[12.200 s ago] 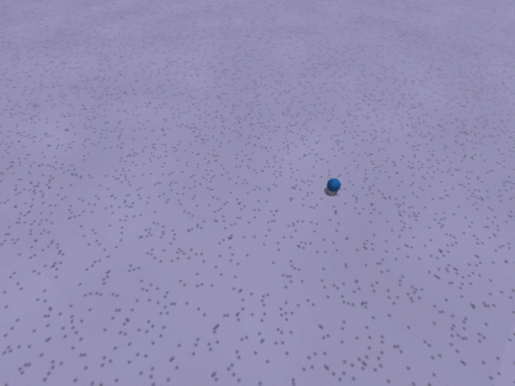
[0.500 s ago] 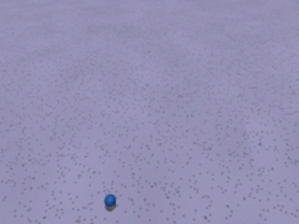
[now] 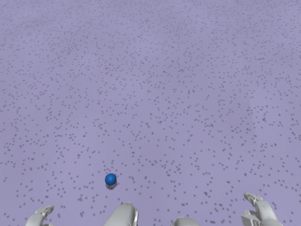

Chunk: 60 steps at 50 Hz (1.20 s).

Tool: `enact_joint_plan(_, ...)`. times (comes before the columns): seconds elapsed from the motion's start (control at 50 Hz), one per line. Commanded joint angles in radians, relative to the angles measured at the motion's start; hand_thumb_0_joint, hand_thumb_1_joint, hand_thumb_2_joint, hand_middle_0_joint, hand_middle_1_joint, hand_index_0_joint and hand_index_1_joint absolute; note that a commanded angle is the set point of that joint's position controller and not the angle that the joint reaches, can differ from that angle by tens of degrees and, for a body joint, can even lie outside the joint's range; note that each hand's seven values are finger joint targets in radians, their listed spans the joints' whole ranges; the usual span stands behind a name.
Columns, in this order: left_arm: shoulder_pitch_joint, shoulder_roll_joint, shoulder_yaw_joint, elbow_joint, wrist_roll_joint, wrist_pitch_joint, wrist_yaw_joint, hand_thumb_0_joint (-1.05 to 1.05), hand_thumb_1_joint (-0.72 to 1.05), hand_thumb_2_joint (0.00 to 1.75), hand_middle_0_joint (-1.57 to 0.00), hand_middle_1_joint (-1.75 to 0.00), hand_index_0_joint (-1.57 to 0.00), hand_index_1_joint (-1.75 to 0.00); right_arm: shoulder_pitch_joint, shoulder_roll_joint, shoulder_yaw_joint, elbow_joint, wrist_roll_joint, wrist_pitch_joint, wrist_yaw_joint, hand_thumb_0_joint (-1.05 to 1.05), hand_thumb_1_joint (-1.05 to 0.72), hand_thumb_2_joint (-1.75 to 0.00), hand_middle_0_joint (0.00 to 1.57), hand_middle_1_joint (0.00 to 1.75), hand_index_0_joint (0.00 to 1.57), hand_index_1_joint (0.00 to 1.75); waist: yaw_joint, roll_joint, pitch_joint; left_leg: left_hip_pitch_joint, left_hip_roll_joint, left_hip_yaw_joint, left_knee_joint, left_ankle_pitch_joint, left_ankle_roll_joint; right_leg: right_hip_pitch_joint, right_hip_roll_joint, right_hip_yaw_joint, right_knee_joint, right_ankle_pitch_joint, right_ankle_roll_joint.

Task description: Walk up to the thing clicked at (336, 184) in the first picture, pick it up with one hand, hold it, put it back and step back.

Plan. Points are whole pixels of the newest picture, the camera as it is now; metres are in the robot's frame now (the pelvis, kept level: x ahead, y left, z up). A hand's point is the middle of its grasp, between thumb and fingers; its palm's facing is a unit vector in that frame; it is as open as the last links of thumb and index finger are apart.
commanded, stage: walk up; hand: left
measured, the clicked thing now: (110, 179) +0.41 +0.28 -0.71
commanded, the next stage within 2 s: stand in 1.08 s
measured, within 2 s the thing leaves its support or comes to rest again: neither
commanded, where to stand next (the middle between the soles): +0.03 +0.03 m, yaw +2 degrees
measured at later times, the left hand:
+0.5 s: hand out of the picture +0.03 +0.28 -0.13, palm faces +0.05 -0.93 -0.37, open 7.4 cm
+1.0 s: hand out of the picture +0.07 +0.30 -0.12, palm faces +0.02 -0.93 -0.36, open 7.4 cm
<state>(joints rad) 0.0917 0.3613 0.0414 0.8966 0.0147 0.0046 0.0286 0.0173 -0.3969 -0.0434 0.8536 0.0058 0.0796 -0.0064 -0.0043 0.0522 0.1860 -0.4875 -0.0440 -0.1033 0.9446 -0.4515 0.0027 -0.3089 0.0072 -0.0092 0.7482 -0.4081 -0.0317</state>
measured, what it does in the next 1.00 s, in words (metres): steps on the spot: left foot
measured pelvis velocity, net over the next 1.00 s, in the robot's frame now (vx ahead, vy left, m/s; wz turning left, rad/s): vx -0.01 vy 0.04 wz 0.04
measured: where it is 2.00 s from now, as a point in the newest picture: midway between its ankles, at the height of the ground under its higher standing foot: outside the picture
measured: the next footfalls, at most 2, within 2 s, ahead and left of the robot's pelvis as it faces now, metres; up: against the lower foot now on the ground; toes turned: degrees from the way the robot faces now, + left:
left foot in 0.24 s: +0.01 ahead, +0.14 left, +0.00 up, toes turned +2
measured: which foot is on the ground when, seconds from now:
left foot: up 0.00-0.22, down 0.24-1.00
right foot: down 0.00-1.00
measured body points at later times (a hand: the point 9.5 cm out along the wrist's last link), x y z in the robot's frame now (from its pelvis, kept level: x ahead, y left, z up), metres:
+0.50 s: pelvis -0.01 +0.02 +0.02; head +0.00 +0.01 +0.47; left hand +0.03 +0.33 -0.10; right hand +0.10 -0.28 -0.11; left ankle -0.03 +0.13 -0.71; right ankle +0.01 -0.11 -0.71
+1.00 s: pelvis -0.01 +0.04 +0.03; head +0.00 +0.04 +0.48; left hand +0.07 +0.35 -0.09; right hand +0.09 -0.26 -0.10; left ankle -0.03 +0.13 -0.71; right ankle +0.01 -0.11 -0.71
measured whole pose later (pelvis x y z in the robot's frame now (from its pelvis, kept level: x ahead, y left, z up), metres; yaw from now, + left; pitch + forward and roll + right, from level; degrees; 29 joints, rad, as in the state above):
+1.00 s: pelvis -0.01 +0.04 +0.03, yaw +2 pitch -3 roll +0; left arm 0.09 0.37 0.00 1.11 0.01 -0.03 0.00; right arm 0.10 -0.35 -0.02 1.09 -0.01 0.00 0.02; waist 0.00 0.00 0.06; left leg -0.08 -0.04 0.01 0.34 -0.22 0.04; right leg -0.13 -0.04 0.02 0.36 -0.18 0.04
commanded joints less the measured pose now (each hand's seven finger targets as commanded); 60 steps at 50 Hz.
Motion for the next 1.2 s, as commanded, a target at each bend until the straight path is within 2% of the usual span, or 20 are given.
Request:
enact_joint_plan(0.0,-0.037,0.278,0.085,-0.111,0.009,-0.014,0.018,0.0,0.9,0.9,-0.2,-0.3,-0.2,-0.3,0.124,-0.192,-0.062,-0.052,0.014,-0.013,-0.026,0.0,-0.9,-0.9,0.2,0.3,0.2,0.3,-0.023,-0.154,-0.19,-0.058,-0.067,-0.106,0.406,-0.09,0.001,0.08,-0.297,0.249,-0.228,0.858,-0.206)
enact_joint_plan(0.06,0.047,0.2,0.071,-0.109,0.031,-0.032,0.009,0.0,0.9,0.9,-0.2,-0.3,-0.2,-0.3,0.151,-0.179,-0.049,-0.024,0.003,-0.057,-0.014,0.0,-0.9,-0.9,0.2,0.3,0.2,0.3,0.04,-0.199,-0.289,-0.018,-0.023,-0.017,0.117,-0.009,-0.024,0.278,-0.179,0.155,-0.255,0.439,-0.154)
enact_joint_plan(0.1,0.112,0.239,0.089,-0.108,0.042,-0.035,-0.005,0.0,0.9,0.9,-0.2,-0.3,-0.2,-0.3,0.098,-0.184,-0.045,-0.034,-0.013,-0.077,0.003,0.0,-0.9,-0.9,0.2,0.3,0.2,0.3,0.091,-0.265,-0.273,-0.037,0.004,0.042,-0.105,-0.053,-0.03,0.355,-0.209,0.22,-0.31,0.128,-0.177)
enact_joint_plan(0.14,0.148,0.281,0.099,-0.107,0.033,-0.031,-0.018,0.0,0.9,0.9,-0.2,-0.3,-0.2,-0.3,0.078,-0.182,-0.043,-0.034,-0.027,-0.091,0.012,0.0,-0.9,-0.9,0.2,0.3,0.2,0.3,0.097,-0.271,-0.214,0.034,0.011,0.092,-0.264,-0.097,-0.02,0.278,-0.252,0.259,-0.32,0.086,-0.195)
enact_joint_plan(0.18,0.114,0.278,0.087,-0.115,0.016,-0.024,-0.027,0.0,0.9,0.9,-0.2,-0.3,-0.2,-0.3,0.141,-0.15,-0.038,-0.005,-0.033,-0.105,0.01,0.0,-0.9,-0.9,0.2,0.3,0.2,0.3,0.034,-0.209,-0.2,0.232,0.01,0.114,-0.513,0.052,0.003,0.152,-0.245,0.207,-0.258,0.248,-0.154)
enact_joint_plan(0.2,0.096,0.25,0.068,-0.116,0.007,-0.025,-0.029,0.0,0.9,0.9,-0.2,-0.3,-0.2,-0.3,0.181,-0.14,-0.041,0.016,-0.04,-0.115,0.007,0.0,-0.9,-0.9,0.2,0.3,0.2,0.3,-0.002,-0.163,-0.218,0.37,0.015,0.102,-0.622,0.218,0.021,0.076,-0.221,0.156,-0.188,0.347,-0.105)
enact_joint_plan(0.22,0.096,0.198,0.049,-0.122,0.0,-0.028,-0.027,0.0,0.9,0.9,-0.2,-0.3,-0.2,-0.3,0.214,-0.179,-0.051,0.024,-0.053,-0.121,0.002,0.0,-0.9,-0.9,0.2,0.3,0.2,0.3,-0.017,-0.057,-0.257,0.511,0.119,-0.077,-0.637,0.256,0.059,-0.054,-0.169,0.106,-0.077,0.324,-0.036)
enact_joint_plan(0.24,0.083,0.142,0.032,-0.122,-0.016,-0.028,-0.031,0.0,0.9,0.9,-0.2,-0.3,-0.2,-0.3,0.158,-0.249,-0.057,0.004,-0.055,-0.124,0.002,0.0,-0.9,-0.9,0.2,0.3,0.2,0.3,0.004,0.107,-0.226,0.477,0.302,-0.358,-0.667,0.186,0.147,-0.182,-0.022,0.006,-0.039,0.037,0.029)
enact_joint_plan(0.26,0.03,0.225,0.054,-0.1,-0.006,-0.028,-0.016,0.0,0.9,0.9,-0.2,-0.3,-0.2,-0.3,0.161,-0.285,-0.063,0.004,-0.034,-0.122,0.007,0.0,-0.9,-0.9,0.2,0.3,0.2,0.3,-0.037,0.099,-0.194,0.331,0.371,-0.361,-0.633,0.231,0.253,-0.072,-0.047,0.044,0.037,-0.188,0.02)
enact_joint_plan(0.28,0.048,0.225,0.051,-0.09,-0.01,-0.031,-0.017,0.0,0.9,0.9,-0.2,-0.3,-0.2,-0.3,0.139,-0.246,-0.053,0.002,-0.036,-0.122,0.009,0.0,-0.9,-0.9,0.2,0.3,0.2,0.3,-0.012,0.067,-0.168,0.312,0.335,-0.284,-0.617,0.292,0.252,-0.057,-0.054,0.06,0.054,-0.207,0.019)
enact_joint_plan(0.32,0.086,0.193,0.042,-0.058,-0.015,-0.044,-0.021,0.0,0.9,0.9,-0.2,-0.3,-0.2,-0.3,0.093,-0.209,-0.033,-0.004,-0.032,-0.121,0.006,0.0,-0.9,-0.9,0.2,0.3,0.2,0.3,0.016,0.109,-0.15,0.335,0.25,-0.151,-0.566,0.408,0.178,-0.022,-0.052,0.037,-0.109,-0.086,0.011)
enact_joint_plan(0.38,0.158,0.214,0.044,0.015,-0.002,-0.065,-0.011,0.0,0.9,0.9,-0.2,-0.3,-0.2,-0.3,0.071,-0.174,-0.02,0.003,-0.004,-0.098,0.011,0.0,-0.9,-0.9,0.2,0.3,0.2,0.3,0.039,0.063,-0.195,0.218,0.156,-0.02,-0.447,0.452,0.067,0.242,-0.051,0.045,-0.359,0.296,0.0)
enact_joint_plan(0.42,0.105,0.313,0.053,0.012,0.002,-0.071,-0.009,0.0,0.9,0.9,-0.2,-0.3,-0.2,-0.3,0.113,-0.15,-0.019,0.021,-0.001,-0.081,0.01,0.0,-0.9,-0.9,0.2,0.3,0.2,0.3,-0.003,-0.099,-0.167,0.212,0.055,0.042,-0.373,0.09,0.017,0.133,-0.259,0.309,-0.42,0.187,-0.11)
enact_joint_plan(0.46,0.043,0.283,0.038,0.004,0.0,-0.069,-0.014,0.0,0.9,0.9,-0.2,-0.3,-0.2,-0.3,0.136,-0.151,-0.019,0.058,-0.01,-0.082,0.011,0.0,-0.9,-0.9,0.2,0.3,0.2,0.3,-0.022,-0.1,-0.152,0.286,0.068,0.027,-0.445,0.081,0.02,0.061,-0.267,0.291,-0.415,0.176,-0.117)
enact_joint_plan(0.5,0.015,0.234,0.022,0.012,-0.007,-0.067,-0.016,0.0,0.9,0.9,-0.2,-0.3,-0.2,-0.3,0.125,-0.172,-0.023,0.077,-0.015,-0.097,0.015,0.0,-0.9,-0.9,0.2,0.3,0.2,0.3,-0.022,-0.095,-0.161,0.353,0.12,-0.033,-0.551,0.212,0.047,0.022,-0.17,0.169,-0.376,0.23,-0.038)
enact_joint_plan(0.54,0.02,0.216,0.018,0.042,-0.011,-0.068,-0.019,0.0,0.9,0.9,-0.2,-0.3,-0.2,-0.3,0.09,-0.181,-0.02,0.085,-0.009,-0.106,0.018,0.0,-0.9,-0.9,0.2,0.3,0.2,0.3,0.003,-0.081,-0.17,0.317,0.155,-0.055,-0.577,0.293,0.064,0.107,-0.104,0.093,-0.346,0.279,-0.003)
enact_joint_plan(0.62,0.015,0.222,0.013,0.077,-0.013,-0.07,-0.016,0.0,0.9,0.9,-0.2,-0.3,-0.2,-0.3,0.064,-0.172,-0.015,0.109,-0.01,-0.106,0.013,0.0,-0.9,-0.9,0.2,0.3,0.2,0.3,0.008,-0.052,-0.213,0.341,0.145,-0.019,-0.593,0.392,0.046,0.185,-0.125,0.1,-0.361,0.392,-0.007)
enact_joint_plan(0.96,-0.051,0.213,-0.006,0.156,-0.007,-0.056,-0.013,0.0,0.9,0.9,-0.2,-0.3,-0.2,-0.3,0.021,-0.168,-0.023,0.174,-0.016,-0.103,0.012,0.0,-0.9,-0.9,0.2,0.3,0.2,0.3,0.008,-0.032,-0.206,0.361,0.155,-0.005,-0.694,0.373,0.038,0.229,-0.119,0.075,-0.418,0.372,0.023)
enact_joint_plan(1.14,-0.034,0.198,-0.009,0.174,-0.008,-0.039,-0.017,0.0,0.9,0.9,-0.2,-0.3,-0.2,-0.3,0.045,-0.169,-0.013,0.205,-0.012,-0.122,0.0,0.0,-0.9,-0.9,0.2,0.3,0.2,0.3,0.007,-0.036,-0.24,0.416,0.169,-0.011,-0.679,0.573,0.016,0.244,-0.126,0.083,-0.415,0.429,0.022)
enact_joint_plan(1.18,-0.039,0.203,-0.007,0.172,-0.007,-0.04,-0.015,0.0,0.9,0.9,-0.2,-0.3,-0.2,-0.3,0.038,-0.168,-0.011,0.207,-0.012,-0.121,0.001,0.0,-0.9,-0.9,0.2,0.3,0.2,0.3,0.008,-0.041,-0.247,0.404,0.166,-0.009,-0.679,0.526,0.018,0.261,-0.133,0.083,-0.421,0.423,0.024)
